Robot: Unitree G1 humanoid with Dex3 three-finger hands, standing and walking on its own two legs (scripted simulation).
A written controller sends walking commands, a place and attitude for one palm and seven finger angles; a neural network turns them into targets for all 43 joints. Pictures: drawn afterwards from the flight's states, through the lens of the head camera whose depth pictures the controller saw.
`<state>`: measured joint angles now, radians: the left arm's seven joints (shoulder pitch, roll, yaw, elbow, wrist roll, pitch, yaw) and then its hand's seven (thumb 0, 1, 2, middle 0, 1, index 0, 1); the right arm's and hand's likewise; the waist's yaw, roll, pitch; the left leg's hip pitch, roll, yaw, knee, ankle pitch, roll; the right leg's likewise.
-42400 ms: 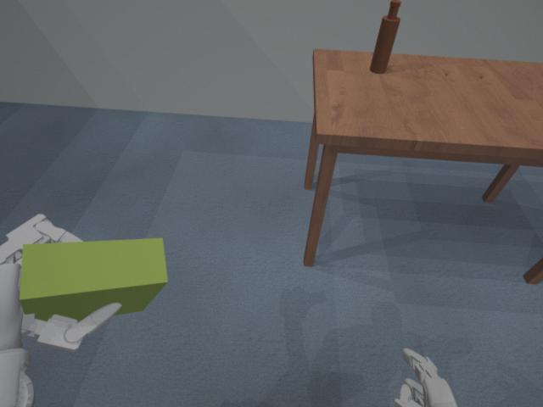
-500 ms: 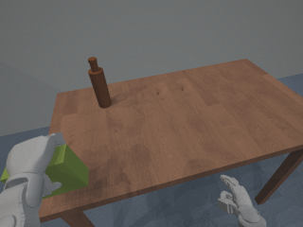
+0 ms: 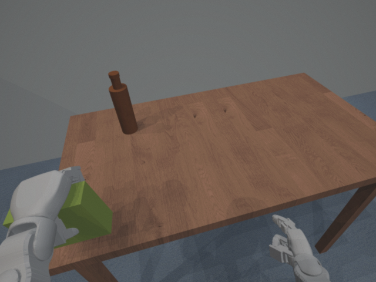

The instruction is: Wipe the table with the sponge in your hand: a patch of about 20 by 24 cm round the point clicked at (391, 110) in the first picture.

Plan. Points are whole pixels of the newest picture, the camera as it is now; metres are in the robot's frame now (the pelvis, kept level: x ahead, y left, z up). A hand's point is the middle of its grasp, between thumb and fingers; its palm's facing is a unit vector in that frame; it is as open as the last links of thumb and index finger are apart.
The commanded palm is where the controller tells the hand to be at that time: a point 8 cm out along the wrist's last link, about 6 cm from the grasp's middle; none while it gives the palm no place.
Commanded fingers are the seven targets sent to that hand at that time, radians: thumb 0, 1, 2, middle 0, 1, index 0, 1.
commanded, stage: step back with the hand held close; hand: left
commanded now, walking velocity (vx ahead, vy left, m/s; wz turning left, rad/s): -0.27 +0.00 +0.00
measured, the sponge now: (70, 222) +0.19 +0.28 +0.06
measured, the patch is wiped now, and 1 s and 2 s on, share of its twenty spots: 0.95 0.95 0.95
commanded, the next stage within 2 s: stop stepping back and stand still in 1.38 s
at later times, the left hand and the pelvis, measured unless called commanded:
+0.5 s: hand (61, 202) +0.18 +0.26 +0.15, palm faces +0.39 -0.83 -0.40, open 9.3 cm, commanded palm +0.12 +0.29 +0.17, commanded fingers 0.00 0.10 1.30 -1.20 -1.60 -1.20 -1.60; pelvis -0.03 +0.01 -0.02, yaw +2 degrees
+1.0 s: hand (56, 236) +0.13 +0.23 +0.14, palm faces +0.37 -0.86 -0.35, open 9.3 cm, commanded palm +0.06 +0.28 +0.17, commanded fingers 0.00 0.10 1.30 -1.20 -1.60 -1.20 -1.60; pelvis -0.09 +0.00 -0.02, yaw +2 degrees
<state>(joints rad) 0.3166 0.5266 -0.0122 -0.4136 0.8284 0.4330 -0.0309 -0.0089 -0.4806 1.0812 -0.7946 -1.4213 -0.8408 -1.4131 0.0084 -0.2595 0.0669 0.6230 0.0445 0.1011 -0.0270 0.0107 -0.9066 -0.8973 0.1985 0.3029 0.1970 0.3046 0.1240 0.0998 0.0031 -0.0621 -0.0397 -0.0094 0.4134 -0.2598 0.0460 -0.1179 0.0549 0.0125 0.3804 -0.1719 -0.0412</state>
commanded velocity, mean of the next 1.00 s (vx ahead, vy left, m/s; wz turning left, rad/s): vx -0.30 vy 0.00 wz -0.05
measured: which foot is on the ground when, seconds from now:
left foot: down 0.00-1.00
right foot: down 0.00-1.00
